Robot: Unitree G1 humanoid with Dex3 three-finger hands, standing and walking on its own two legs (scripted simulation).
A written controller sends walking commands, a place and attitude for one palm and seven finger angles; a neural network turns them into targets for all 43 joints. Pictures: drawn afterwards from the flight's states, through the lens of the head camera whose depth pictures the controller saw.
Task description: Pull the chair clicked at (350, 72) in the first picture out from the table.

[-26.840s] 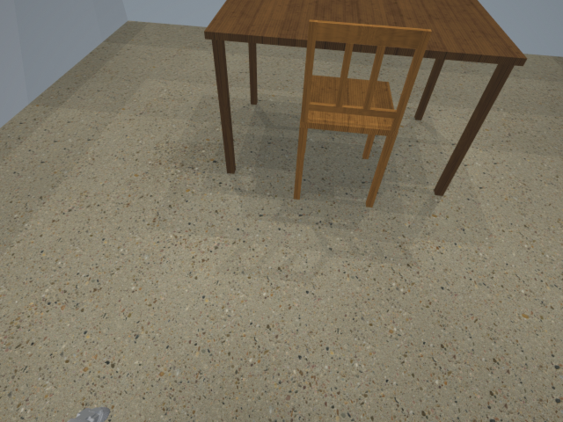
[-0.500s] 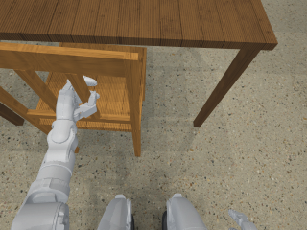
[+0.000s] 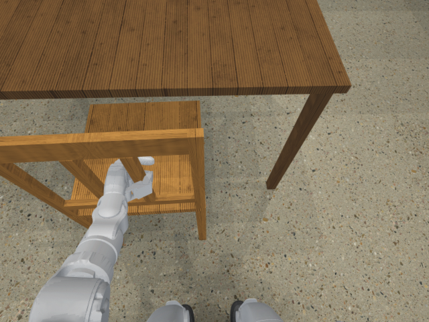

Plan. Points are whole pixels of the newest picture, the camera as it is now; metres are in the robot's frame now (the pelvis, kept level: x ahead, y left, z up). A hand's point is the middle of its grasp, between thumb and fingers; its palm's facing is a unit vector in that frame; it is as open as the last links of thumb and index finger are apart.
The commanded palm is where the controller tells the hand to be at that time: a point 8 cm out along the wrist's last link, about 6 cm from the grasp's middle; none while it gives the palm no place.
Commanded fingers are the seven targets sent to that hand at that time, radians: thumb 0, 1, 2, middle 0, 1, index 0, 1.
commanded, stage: step backward, pulling the chair out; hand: left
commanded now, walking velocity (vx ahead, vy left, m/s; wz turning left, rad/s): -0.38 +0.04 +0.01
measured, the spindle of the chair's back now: (92, 182) +0.41 +0.26 -0.09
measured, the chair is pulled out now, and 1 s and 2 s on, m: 0.10 0.21 0.28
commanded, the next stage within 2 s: none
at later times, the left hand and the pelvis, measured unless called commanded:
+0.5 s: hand (161, 228) +0.29 +0.10 -0.06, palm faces -0.03 -0.99 -0.14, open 5.5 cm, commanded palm +0.31 +0.15 -0.06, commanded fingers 0.00 0.90 0.90 -0.50 -1.45 -0.50 -1.45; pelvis -0.06 -0.01 +0.00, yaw +1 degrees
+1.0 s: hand (159, 235) +0.28 +0.10 -0.06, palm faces -0.03 -0.99 -0.15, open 5.6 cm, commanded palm +0.29 +0.15 -0.05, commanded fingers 0.00 0.90 0.90 -0.50 -1.45 -0.50 -1.45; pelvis -0.07 +0.00 +0.00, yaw +4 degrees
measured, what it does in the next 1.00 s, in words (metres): shifts its weight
